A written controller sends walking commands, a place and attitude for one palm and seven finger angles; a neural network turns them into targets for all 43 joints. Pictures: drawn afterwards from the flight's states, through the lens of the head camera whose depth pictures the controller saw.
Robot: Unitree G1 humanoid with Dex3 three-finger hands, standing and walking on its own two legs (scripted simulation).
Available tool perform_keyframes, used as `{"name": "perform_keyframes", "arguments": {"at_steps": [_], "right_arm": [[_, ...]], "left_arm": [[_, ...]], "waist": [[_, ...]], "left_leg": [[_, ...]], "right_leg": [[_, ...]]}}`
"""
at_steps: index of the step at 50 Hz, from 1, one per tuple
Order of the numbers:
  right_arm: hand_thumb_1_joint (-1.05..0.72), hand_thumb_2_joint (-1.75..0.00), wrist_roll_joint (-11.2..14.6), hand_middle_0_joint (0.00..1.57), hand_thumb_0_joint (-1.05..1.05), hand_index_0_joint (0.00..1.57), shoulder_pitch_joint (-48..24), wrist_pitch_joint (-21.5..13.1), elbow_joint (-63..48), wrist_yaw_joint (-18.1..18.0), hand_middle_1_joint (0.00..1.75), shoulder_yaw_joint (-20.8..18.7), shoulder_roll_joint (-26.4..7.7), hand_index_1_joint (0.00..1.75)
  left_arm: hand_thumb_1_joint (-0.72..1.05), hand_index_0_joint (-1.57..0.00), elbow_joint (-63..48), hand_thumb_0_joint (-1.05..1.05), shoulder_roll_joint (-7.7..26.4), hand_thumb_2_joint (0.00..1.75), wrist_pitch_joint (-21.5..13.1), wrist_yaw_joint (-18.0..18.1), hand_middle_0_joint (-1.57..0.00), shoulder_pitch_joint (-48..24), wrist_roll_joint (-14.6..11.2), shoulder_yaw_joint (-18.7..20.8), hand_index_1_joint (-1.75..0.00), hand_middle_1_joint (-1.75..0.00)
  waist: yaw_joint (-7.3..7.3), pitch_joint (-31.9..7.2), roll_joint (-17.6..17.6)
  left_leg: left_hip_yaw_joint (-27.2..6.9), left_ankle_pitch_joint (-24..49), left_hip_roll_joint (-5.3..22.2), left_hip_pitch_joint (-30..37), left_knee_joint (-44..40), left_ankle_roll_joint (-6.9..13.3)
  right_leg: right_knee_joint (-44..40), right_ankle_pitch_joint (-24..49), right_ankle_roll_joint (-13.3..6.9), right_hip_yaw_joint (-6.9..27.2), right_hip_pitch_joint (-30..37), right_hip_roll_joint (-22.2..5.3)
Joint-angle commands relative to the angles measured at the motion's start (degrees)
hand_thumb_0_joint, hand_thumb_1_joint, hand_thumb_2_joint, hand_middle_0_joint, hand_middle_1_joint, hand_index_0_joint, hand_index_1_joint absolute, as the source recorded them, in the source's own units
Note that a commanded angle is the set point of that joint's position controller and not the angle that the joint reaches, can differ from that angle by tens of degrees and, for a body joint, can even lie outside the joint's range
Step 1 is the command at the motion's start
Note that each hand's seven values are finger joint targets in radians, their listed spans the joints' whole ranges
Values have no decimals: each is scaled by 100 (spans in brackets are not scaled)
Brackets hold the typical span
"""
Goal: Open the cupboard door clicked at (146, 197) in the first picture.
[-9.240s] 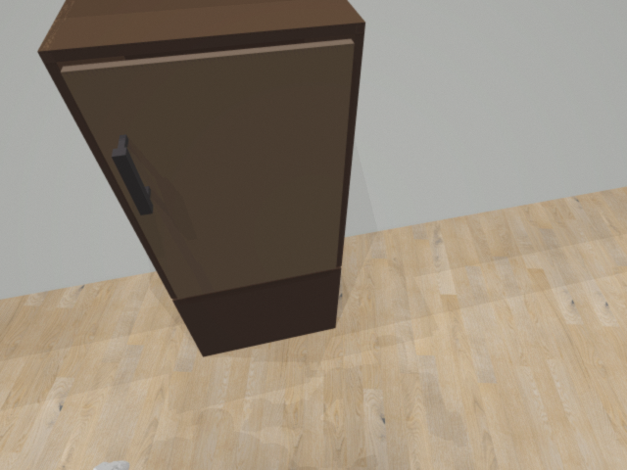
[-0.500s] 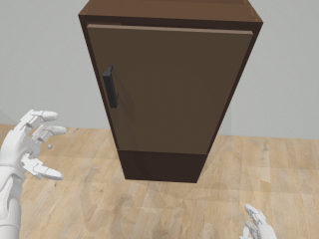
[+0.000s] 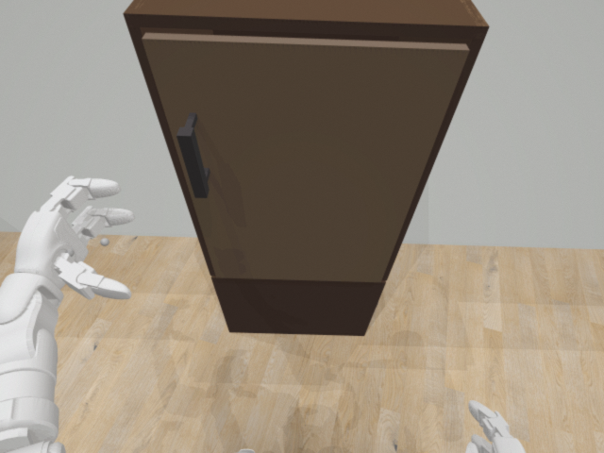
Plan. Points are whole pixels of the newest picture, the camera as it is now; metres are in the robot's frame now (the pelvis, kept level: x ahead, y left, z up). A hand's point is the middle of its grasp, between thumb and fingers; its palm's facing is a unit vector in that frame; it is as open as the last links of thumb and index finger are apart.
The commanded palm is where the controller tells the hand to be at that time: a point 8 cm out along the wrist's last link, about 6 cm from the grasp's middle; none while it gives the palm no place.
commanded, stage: move the hooked fingers beside the handle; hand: left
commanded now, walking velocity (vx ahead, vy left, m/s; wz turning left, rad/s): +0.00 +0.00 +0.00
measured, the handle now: (197, 156) +0.53 +0.19 +0.09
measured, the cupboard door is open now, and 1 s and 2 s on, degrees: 0 0 0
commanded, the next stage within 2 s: slide the fingers in behind the handle in 2.00 s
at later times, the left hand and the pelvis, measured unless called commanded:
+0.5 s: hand (131, 208) +0.41 +0.26 +0.09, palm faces +0.01 -1.00 +0.01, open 14.0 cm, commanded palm +0.39 +0.31 +0.09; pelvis +0.01 +0.01 +0.00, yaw -1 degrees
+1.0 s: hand (140, 183) +0.46 +0.26 +0.09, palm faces +0.01 -1.00 +0.02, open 14.0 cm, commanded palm +0.44 +0.31 +0.09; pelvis +0.00 +0.01 -0.01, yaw -2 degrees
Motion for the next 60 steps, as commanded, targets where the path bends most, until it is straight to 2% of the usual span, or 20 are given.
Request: {"name": "perform_keyframes", "arguments": {"at_steps": [1, 3, 7, 9, 10, 15, 23, 25, 28, 34, 38, 40, 43, 45, 48, 49, 51, 56, 59, 60], "right_arm": [[-90, -90, -15, 20, 0, 20, -21, -165, -765, -15, 30, -389, -843, 30], [-90, -90, -21, 20, 0, 20, 51, -108, -739, -16, 30, -387, -871, 30], [-90, -90, -27, 20, 0, 20, 186, -40, -648, -8, 30, -415, -888, 30], [-90, -90, -27, 20, 0, 20, 249, 10, -623, -13, 30, -418, -926, 30], [-90, -90, -24, 20, 0, 20, 239, 19, -638, 2, 30, -411, -889, 30], [-90, -90, -37, 20, 0, 20, 364, 99, -596, 40, 30, -444, -896, 30], [-90, -90, -69, 20, 0, 20, 531, 279, -558, 84, 30, -468, -934, 30], [-90, -90, -74, 20, 0, 20, 540, 307, -551, 104, 30, -454, -905, 30], [-90, -90, -97, 20, 0, 20, 607, 368, -494, 101, 30, -452, -935, 30], [-90, -90, -89, 20, 0, 20, 695, 470, -450, 122, 30, -453, -961, 30], [-90, -90, -97, 20, 0, 20, 776, 541, -395, 126, 30, -455, -966, 30], [-90, -90, -103, 20, 0, 20, 796, 567, -345, 137, 30, -458, -972, 30], [-90, -90, -128, 20, 0, 20, 892, 622, -304, 127, 30, -456, -1023, 30], [-90, -90, -131, 20, 0, 20, 931, 649, -281, 139, 30, -457, -1013, 30], [-90, -90, -155, 20, 0, 20, 1007, 694, -246, 127, 30, -448, -1043, 30], [-90, -90, -138, 20, 0, 20, 1009, 712, -264, 128, 30, -440, -1056, 30], [-90, -90, -154, 20, 0, 20, 1029, 731, -252, 151, 30, -445, -1032, 30], [-90, -90, -174, 20, 0, 20, 1187, 792, -201, 172, 30, -448, -1078, 30], [-90, -90, -199, 20, 0, 20, 1273, 851, -221, 175, 30, -448, -1109, 30], [-90, -90, -196, 20, 0, 20, 1285, 861, -227, 195, 30, -443, -1074, 30]], "left_arm": [[-50, -30, -993, 0, 1765, 30, -447, 83, -30, -1794, -65, 576, -120, -120], [-50, -30, -814, 0, 1878, 30, -485, 85, -30, -1949, -60, 623, -120, -120], [-50, -30, -503, 0, 1842, 30, -568, 43, -30, -2378, 4, 530, -120, -120], [-50, -30, -363, 0, 2084, 30, -609, -4, -30, -2573, 19, 675, -120, -120], [-50, -30, -347, 0, 1850, 30, -626, -39, -30, -2608, 41, 451, -120, -120], [-50, -30, -283, 0, 1681, 30, -674, 11, -30, -2810, 68, 290, -120, -120], [-50, -30, 36, 0, 1861, 30, -657, 294, -30, -3245, 225, 408, -120, -120], [-50, -30, -18, 0, 1802, 30, -737, 350, -30, -3442, 312, 310, -120, -120], [-50, -30, 255, 0, 1984, 30, -824, 392, -30, -3584, 319, 461, -120, -120], [-50, -30, 677, 0, 2126, 30, -893, 273, -30, -4013, 418, 431, -120, -120], [-50, -30, 974, 0, 1984, 30, -931, 228, -30, -4270, 396, 268, -120, -120], [-50, -30, 1066, 0, 1928, 30, -952, 215, -30, -4539, 453, 142, -120, -120], [-50, -30, 1380, 0, 2241, 30, -969, 258, -30, -4636, 470, 387, -120, -120], [-50, -30, 1394, 0, 2259, 30, -1008, 241, -30, -4809, 546, 323, -120, -120], [-50, -30, 1600, 0, 2584, 30, -1065, 267, -30, -4971, 556, 559, -120, -120], [-50, -30, 1663, 0, 2645, 30, -1075, 246, -30, -5000, 605, 552, -120, -120], [-50, -30, 1532, 0, 2524, 30, -1127, 237, -30, -5204, 666, 388, -120, -120], [-50, -30, 1890, 0, 2519, 30, -1034, 263, -30, -5316, 664, 381, -120, -120], [-50, -30, 1874, 0, 2873, 30, -1045, 304, -30, -5385, 761, 598, -120, -120], [-50, -30, 1988, 0, 2633, 30, -1021, 304, -30, -5360, 777, 410, -120, -120]], "waist": [[54, -1515, 407], [20, -1473, 235], [-86, -1568, 336], [-66, -1700, 235], [-74, -1709, 520], [-110, -1887, 563], [-133, -1824, 269], [-181, -1975, 559], [-192, -1973, 380], [-259, -2130, 526], [-363, -2016, 425], [-428, -2010, 631], [-413, -2043, 350], [-453, -2253, 591], [-469, -2183, 310], [-475, -2261, 472], [-500, -2355, 893], [-588, -2283, 698], [-534, -2513, 719], [-588, -2420, 721]], "left_leg": [[37, 1269, -171, 1059, -529, 202], [36, 1306, -157, 945, -493, 213], [35, 1278, -147, 1024, -448, 221], [33, 1329, -138, 918, -411, 222], [43, 1347, -160, 993, -407, 216], [-25, 1636, -121, 1263, -350, 201], [-52, 1785, -89, 1063, -289, 198], [-61, 1839, -75, 1242, -270, 177], [-58, 1848, -62, 1117, -210, 185], [-40, 1883, -44, 1075, -126, 184], [-72, 1851, -47, 1005, -62, 204], [-91, 1722, -31, 1067, -59, 184], [-76, 1598, -52, 815, -6, 223], [-75, 1715, -39, 945, 35, 206], [-65, 1603, -41, 636, 98, 243], [-47, 1601, -34, 675, 87, 230], [-79, 1685, -28, 888, 111, 196], [-119, 1662, 8, 820, 150, 202], [-117, 1883, 13, 793, 194, 205], [-100, 1835, 1, 780, 210, 205]], "right_leg": [[-577, 1591, -33, 115, 325, 90], [-556, 1651, -38, 131, 383, 100], [-537, 1607, -25, 120, 169, 124], [-487, 1690, -24, 159, 273, 124], [-470, 1681, -41, 145, 190, 121], [-391, 1804, -69, 60, -24, 161], [-310, 1899, -80, 28, -41, 163], [-278, 1863, -68, 42, -194, 162], [-248, 1895, -81, 45, -129, 180], [-189, 1963, -61, 70, -246, 180], [-177, 1891, -73, 53, -386, 201], [-179, 1710, -57, 41, -609, 191], [-161, 1701, -59, 75, -473, 192], [-117, 1756, -40, 91, -558, 192], [-99, 1740, -32, 118, -441, 204], [-90, 1751, -18, 136, -494, 204], [-56, 1690, -42, 111, -681, 205], [-56, 1581, -27, 67, -874, 234], [18, 1790, -27, 87, -737, 235], [-2, 1741, -19, 78, -824, 244]]}}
